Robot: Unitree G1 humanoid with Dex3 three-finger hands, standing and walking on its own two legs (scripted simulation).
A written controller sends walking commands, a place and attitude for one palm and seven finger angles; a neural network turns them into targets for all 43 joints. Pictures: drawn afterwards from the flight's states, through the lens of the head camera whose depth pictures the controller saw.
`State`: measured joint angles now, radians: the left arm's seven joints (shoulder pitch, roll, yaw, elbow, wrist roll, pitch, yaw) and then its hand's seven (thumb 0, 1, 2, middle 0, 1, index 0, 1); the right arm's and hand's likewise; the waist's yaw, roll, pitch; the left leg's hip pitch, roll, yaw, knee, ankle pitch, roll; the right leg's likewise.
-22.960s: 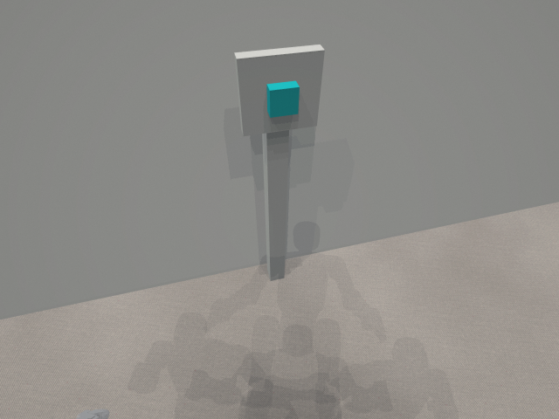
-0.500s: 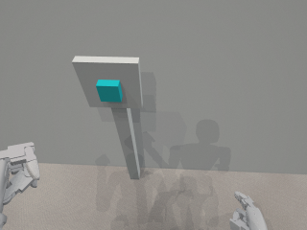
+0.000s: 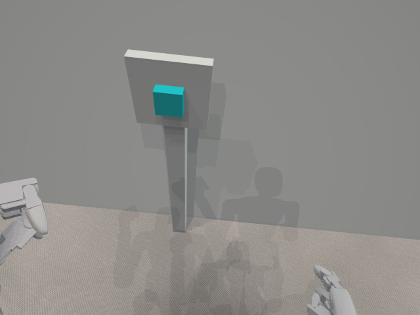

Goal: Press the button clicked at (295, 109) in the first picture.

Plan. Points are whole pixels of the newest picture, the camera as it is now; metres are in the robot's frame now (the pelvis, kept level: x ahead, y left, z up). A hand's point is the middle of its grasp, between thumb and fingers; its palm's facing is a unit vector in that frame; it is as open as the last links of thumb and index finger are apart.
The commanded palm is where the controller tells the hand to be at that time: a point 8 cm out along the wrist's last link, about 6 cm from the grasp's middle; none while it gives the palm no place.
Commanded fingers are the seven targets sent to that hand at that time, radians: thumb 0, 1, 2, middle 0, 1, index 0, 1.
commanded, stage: step back with the hand held close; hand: left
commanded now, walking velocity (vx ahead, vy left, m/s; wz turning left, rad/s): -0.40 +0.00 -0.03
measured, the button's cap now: (169, 100) +0.55 +0.13 +0.09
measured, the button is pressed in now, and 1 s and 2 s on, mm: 0 0 0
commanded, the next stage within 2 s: stop stepping back and stand still in 0.48 s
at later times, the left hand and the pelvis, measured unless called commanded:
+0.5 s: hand (10, 309) +0.11 +0.22 +0.17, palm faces +0.35 -0.82 -0.45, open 3.1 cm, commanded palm +0.04 +0.26 +0.19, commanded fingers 0.00 0.90 0.90 -1.30 -1.50 -1.30 -1.50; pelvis -0.10 -0.02 +0.01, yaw -1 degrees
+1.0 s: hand out of the picture -0.02 +0.21 +0.18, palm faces +0.39 -0.84 -0.39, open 3.1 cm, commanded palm -0.08 +0.26 +0.19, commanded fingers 0.00 0.90 0.90 -1.30 -1.50 -1.30 -1.50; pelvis -0.21 -0.02 +0.00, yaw -1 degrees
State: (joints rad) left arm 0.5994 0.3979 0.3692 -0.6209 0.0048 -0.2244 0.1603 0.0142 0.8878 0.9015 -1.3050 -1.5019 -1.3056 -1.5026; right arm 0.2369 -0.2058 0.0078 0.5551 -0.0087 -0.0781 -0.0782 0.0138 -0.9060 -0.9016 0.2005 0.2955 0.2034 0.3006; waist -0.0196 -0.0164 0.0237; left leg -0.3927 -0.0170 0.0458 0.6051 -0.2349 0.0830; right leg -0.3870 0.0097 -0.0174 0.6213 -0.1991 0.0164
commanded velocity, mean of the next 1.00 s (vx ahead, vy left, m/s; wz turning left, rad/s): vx -0.12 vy -0.01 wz -0.01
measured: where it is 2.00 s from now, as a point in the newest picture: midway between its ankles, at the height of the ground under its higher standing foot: outside the picture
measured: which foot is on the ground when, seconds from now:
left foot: down 0.00-0.32, up 0.34-0.52, down 0.54-0.78, up 0.80-0.92, down 0.94-1.00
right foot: down 0.00-0.18, up 0.20-0.24, down 0.26-0.56, up 0.58-0.72, down 0.74-1.00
